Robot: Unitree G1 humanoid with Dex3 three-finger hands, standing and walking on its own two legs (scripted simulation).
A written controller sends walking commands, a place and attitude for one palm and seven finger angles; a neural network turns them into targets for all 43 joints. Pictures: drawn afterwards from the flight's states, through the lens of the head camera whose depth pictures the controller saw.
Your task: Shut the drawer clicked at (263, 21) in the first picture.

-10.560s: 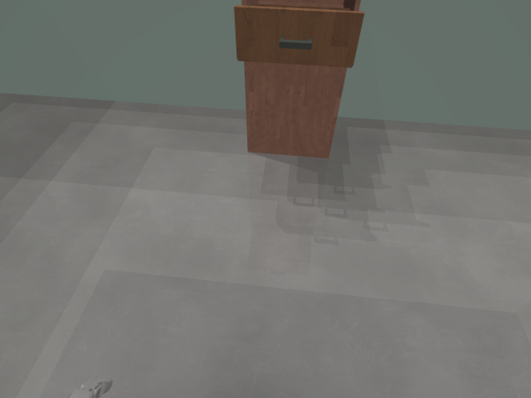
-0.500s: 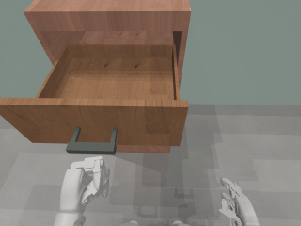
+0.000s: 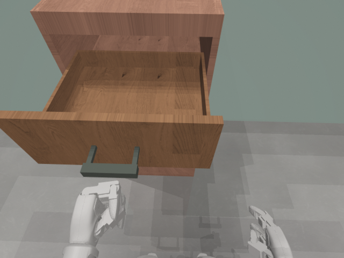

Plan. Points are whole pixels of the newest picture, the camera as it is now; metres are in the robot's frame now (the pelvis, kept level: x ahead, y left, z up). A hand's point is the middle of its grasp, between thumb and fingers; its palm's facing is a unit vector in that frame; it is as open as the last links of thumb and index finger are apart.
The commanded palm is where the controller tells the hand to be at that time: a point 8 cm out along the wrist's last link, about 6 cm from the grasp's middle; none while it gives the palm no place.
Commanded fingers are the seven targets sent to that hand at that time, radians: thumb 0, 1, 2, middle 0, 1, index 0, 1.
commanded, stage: push the drawer shut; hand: left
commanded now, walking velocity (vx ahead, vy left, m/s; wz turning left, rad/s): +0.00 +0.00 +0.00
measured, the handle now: (112, 160) +0.30 +0.14 +0.08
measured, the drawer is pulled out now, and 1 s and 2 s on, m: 0.30 0.23 0.11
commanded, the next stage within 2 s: none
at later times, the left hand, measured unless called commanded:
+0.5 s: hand (128, 190) +0.25 +0.10 +0.06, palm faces -0.03 -1.00 -0.03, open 3.6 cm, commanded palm +0.25 +0.16 +0.08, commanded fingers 0.00 0.90 0.90 -1.40 -1.60 -1.40 -1.60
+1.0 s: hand (132, 164) +0.31 +0.10 +0.06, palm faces -0.02 -1.00 -0.04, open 3.6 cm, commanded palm +0.30 +0.16 +0.08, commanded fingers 0.00 0.90 0.90 -1.40 -1.60 -1.40 -1.60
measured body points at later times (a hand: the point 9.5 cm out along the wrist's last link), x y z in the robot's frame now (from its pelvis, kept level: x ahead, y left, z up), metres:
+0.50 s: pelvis -0.01 +0.00 +0.00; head +0.05 +0.00 +0.45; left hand +0.25 +0.16 +0.07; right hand +0.16 -0.23 -0.08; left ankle -0.02 +0.07 -0.67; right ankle -0.01 -0.07 -0.67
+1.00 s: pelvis -0.02 +0.00 +0.01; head +0.04 +0.00 +0.46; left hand +0.30 +0.16 +0.07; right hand +0.13 -0.24 -0.09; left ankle -0.02 +0.07 -0.67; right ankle -0.01 -0.07 -0.67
